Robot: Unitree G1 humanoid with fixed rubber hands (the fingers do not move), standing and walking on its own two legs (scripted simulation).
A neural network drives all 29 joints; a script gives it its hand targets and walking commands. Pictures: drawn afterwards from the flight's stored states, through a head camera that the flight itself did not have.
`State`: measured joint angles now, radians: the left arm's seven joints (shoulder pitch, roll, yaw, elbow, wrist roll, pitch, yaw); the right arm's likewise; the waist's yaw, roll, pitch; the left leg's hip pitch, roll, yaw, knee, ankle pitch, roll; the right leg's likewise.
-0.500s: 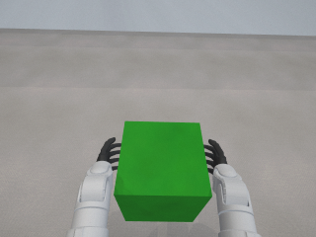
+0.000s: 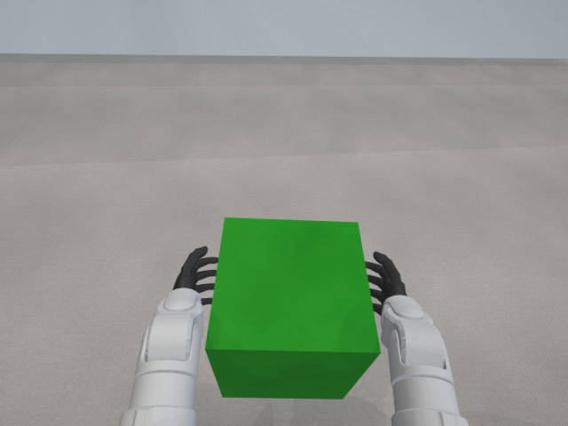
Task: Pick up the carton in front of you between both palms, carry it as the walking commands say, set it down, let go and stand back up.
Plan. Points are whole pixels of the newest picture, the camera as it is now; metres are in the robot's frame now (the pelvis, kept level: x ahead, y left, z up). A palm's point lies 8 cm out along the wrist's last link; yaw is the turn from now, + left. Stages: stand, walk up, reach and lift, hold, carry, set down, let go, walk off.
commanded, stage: set down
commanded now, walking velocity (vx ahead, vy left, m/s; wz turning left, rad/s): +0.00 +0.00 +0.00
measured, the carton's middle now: (287, 313) +0.31 -0.01 -0.05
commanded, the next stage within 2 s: none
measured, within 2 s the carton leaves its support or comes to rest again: neither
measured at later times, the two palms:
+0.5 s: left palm (199, 309) +0.36 +0.15 -0.13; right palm (356, 315) +0.35 -0.14 -0.11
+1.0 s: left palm (195, 320) +0.40 +0.19 -0.27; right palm (325, 321) +0.41 -0.11 -0.26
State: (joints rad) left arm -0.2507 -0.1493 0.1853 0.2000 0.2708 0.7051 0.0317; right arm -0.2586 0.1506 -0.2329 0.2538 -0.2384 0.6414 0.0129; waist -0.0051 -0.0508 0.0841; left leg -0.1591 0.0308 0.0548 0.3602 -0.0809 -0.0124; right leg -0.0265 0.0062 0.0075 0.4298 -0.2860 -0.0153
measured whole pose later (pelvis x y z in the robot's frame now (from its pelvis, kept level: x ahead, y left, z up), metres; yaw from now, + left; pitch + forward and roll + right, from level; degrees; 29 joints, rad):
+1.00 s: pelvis -0.05 +0.01 -0.18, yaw -6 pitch +42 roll -3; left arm -0.86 0.00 0.47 0.58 0.28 0.30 -0.04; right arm -0.87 0.15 -0.47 0.59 -0.21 0.25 -0.08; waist 0.06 -0.09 -0.15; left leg -1.74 0.01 -0.05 1.35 -0.34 -0.01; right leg -1.61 0.09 0.02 1.43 -0.56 0.01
